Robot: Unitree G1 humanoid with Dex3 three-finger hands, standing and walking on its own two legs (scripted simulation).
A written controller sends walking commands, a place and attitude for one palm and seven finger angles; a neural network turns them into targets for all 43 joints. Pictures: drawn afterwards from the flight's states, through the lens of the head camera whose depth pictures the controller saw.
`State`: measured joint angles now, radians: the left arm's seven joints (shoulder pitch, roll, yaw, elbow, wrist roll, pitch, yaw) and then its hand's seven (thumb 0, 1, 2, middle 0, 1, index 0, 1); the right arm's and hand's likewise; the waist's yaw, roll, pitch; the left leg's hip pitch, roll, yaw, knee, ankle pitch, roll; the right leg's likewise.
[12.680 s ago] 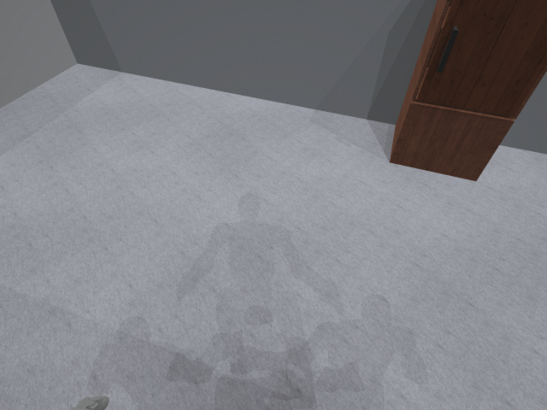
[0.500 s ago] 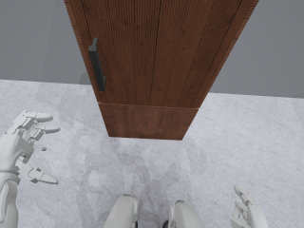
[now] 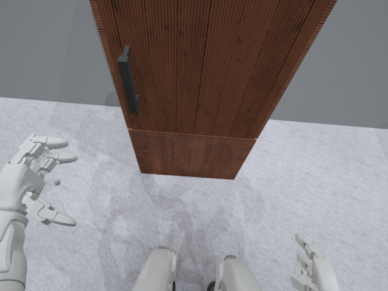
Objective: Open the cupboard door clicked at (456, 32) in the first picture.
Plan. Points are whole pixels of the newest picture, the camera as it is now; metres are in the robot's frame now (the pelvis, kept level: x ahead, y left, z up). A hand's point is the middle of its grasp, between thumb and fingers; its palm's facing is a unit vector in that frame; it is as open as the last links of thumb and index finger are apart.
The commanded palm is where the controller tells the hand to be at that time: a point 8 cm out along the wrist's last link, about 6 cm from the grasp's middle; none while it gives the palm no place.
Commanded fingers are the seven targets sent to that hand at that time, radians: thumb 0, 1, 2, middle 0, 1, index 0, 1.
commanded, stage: move the hooked fingers beside the handle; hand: left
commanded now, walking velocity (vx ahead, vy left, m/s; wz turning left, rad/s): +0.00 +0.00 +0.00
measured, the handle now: (131, 82) +0.57 +0.21 +0.02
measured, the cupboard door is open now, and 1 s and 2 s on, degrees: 0 0 0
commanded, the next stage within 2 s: none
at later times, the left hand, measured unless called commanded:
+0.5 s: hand (73, 143) +0.38 +0.28 +0.03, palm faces +0.01 -1.00 -0.03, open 14.0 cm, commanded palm +0.37 +0.32 +0.03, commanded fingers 0.00 -0.50 0.30 -0.30 -1.20 -0.30 -1.20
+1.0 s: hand (87, 117) +0.45 +0.28 +0.03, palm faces +0.03 -1.00 -0.03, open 14.0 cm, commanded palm +0.44 +0.31 +0.03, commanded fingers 0.00 -0.50 0.30 -0.30 -1.20 -0.30 -1.20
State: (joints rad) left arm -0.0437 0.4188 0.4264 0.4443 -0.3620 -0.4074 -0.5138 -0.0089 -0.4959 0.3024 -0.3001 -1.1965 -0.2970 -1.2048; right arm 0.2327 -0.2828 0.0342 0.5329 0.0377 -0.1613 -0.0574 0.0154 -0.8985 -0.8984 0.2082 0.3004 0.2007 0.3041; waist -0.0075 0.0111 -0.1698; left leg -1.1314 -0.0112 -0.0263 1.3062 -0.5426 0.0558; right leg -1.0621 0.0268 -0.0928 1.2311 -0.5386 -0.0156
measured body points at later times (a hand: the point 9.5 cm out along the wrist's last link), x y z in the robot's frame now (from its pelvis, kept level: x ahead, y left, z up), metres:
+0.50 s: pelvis +0.00 +0.00 -0.01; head +0.13 +0.04 +0.42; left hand +0.37 +0.34 +0.03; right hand +0.12 -0.27 -0.10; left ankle +0.04 +0.08 -0.62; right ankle +0.03 -0.12 -0.62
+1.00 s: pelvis +0.00 +0.00 -0.02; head +0.15 +0.04 +0.41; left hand +0.44 +0.33 +0.03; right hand +0.07 -0.28 -0.12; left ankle +0.04 +0.08 -0.62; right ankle +0.03 -0.12 -0.62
